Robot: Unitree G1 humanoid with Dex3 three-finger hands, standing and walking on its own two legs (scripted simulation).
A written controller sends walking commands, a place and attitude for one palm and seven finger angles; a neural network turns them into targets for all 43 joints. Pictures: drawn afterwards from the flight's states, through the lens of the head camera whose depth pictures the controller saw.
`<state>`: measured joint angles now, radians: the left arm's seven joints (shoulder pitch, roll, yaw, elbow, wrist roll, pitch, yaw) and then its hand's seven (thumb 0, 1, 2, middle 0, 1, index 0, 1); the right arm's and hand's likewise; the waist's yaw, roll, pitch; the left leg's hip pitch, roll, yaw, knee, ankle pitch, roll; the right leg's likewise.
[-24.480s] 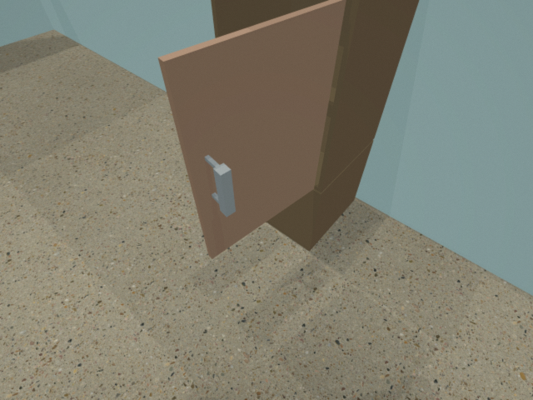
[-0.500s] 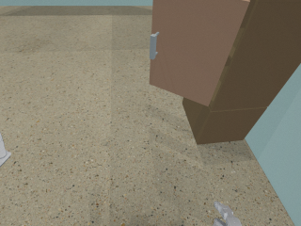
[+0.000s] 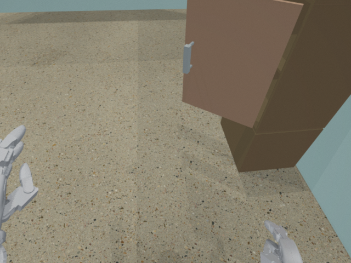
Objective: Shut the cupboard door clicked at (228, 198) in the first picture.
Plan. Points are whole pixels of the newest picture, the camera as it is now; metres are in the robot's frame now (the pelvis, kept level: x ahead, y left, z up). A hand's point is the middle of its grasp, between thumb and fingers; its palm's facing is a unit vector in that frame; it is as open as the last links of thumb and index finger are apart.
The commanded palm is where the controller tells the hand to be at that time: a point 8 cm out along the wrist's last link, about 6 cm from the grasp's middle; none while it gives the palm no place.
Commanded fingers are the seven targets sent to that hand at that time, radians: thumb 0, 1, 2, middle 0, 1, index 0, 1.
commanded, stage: let the arm hang, fingers relaxed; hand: left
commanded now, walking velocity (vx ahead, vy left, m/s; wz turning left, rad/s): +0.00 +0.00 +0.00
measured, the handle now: (189, 57) +1.00 -0.01 -0.03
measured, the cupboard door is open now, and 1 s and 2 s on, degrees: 53 53 53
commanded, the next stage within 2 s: look to check the result in 1.06 s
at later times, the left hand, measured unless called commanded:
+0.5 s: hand out of the picture -0.07 +0.20 -0.17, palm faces +0.02 -0.98 -0.22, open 7.2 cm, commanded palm none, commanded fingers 0.00 0.90 0.90 -0.20 -0.30 -0.20 -0.30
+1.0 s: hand out of the picture -0.01 +0.18 -0.17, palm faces +0.01 -0.98 -0.18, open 7.3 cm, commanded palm none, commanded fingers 0.00 0.90 0.90 -0.20 -0.30 -0.20 -0.30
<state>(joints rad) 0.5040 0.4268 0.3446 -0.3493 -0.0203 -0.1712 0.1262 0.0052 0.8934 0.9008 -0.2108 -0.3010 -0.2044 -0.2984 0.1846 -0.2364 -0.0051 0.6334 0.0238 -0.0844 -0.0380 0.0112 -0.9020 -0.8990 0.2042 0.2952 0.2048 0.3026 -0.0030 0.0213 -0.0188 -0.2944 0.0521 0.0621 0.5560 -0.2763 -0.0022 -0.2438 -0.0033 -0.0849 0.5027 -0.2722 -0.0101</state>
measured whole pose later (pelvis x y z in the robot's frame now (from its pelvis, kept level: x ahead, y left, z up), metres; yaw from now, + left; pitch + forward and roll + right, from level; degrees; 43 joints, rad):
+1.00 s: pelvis -0.02 +0.02 +0.01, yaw -1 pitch -2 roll +0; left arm 0.29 0.14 0.02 1.13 0.02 0.01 0.03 0.01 0.92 0.90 -0.20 -0.30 -0.20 -0.30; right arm 0.30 -0.13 -0.01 1.11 -0.01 0.01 -0.03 0.01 -0.91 -0.90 0.20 0.29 0.20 0.30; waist -0.01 0.00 0.02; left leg -0.19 0.01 0.10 0.42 -0.20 0.03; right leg -0.18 -0.04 -0.05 0.42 -0.21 0.01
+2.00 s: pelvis +0.00 +0.01 +0.00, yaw +4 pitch -1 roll -1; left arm 0.16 0.23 0.04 1.05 0.02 0.02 0.02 0.00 0.91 0.90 -0.20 -0.30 -0.20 -0.30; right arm 0.19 -0.24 -0.03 1.06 -0.01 0.04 -0.01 0.01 -0.91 -0.90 0.20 0.29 0.20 0.30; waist -0.02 0.02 0.07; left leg -0.26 0.01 0.03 0.56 -0.27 0.00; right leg -0.17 -0.05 -0.14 0.48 -0.29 0.00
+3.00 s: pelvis +0.18 +0.09 -0.02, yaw +45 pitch +1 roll -1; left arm 0.50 0.16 0.04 1.03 0.02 -0.02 0.00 0.00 0.91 0.90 -0.20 -0.30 -0.20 -0.30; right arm 0.01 -0.25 -0.04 0.83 -0.03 -0.01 0.04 0.01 -0.91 -0.90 0.20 0.29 0.20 0.30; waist 0.04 0.00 0.13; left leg -0.44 -0.01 0.15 0.64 -0.18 0.11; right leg -0.09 -0.16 -0.30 0.81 -0.52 0.06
